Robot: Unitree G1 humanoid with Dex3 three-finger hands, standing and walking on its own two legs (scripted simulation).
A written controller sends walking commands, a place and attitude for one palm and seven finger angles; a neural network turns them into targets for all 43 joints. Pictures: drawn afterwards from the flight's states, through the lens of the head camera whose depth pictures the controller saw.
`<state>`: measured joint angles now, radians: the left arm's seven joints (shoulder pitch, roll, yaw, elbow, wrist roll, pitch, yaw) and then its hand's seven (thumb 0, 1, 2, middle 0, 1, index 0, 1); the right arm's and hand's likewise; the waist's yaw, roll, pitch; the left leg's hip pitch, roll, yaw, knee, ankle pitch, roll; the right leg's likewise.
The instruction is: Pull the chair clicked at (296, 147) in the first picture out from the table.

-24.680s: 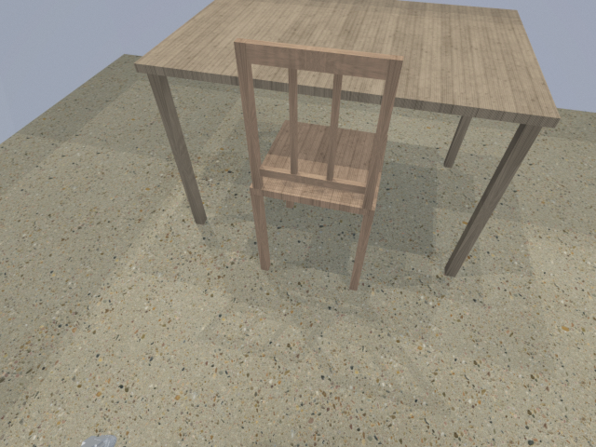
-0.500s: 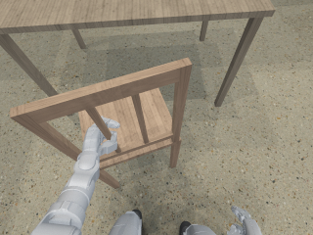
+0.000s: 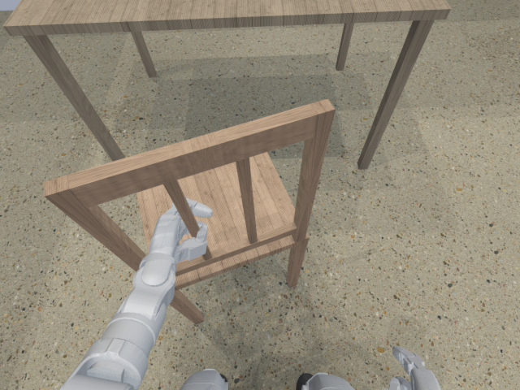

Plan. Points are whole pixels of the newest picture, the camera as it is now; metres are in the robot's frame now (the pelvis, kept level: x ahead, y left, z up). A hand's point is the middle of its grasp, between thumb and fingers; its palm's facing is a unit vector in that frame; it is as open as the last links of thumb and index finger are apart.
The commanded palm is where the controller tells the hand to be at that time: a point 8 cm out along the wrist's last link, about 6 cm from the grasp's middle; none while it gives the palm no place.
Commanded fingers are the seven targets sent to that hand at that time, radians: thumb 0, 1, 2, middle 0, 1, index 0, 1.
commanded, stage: step backward, pulling the chair out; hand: left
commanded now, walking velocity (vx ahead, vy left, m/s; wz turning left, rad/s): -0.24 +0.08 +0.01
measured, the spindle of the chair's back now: (192, 225) +0.38 +0.15 -0.06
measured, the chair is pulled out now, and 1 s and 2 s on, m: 0.45 0.54 0.54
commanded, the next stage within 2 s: stop walking, hand still on the chair in 0.16 s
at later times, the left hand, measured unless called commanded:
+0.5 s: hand (190, 296) +0.25 +0.13 -0.04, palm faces -0.06 -0.98 -0.21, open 5.3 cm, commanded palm +0.23 +0.18 -0.03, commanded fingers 0.00 0.90 0.90 -0.50 -1.45 -0.50 -1.45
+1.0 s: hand (188, 296) +0.25 +0.13 -0.04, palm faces -0.08 -0.97 -0.21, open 5.4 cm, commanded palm +0.23 +0.18 -0.03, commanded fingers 0.00 0.90 0.90 -0.50 -1.45 -0.50 -1.45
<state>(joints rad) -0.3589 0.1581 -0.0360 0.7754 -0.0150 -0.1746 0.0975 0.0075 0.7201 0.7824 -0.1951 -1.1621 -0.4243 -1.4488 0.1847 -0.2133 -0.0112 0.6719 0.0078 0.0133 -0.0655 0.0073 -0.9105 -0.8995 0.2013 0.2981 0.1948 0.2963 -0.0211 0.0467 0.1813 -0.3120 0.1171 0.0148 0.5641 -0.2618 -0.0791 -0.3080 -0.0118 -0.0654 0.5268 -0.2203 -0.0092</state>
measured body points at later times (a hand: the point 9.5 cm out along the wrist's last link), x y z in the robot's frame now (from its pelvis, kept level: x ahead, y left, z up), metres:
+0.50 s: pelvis -0.08 +0.02 +0.00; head -0.04 +0.00 +0.45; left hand +0.25 +0.18 -0.02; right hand +0.01 -0.24 -0.13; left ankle -0.10 +0.16 -0.73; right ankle -0.01 -0.11 -0.73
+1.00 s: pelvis -0.05 +0.02 +0.01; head -0.03 +0.01 +0.46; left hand +0.25 +0.18 -0.03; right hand +0.07 -0.23 -0.11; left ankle -0.10 +0.16 -0.73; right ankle -0.01 -0.11 -0.73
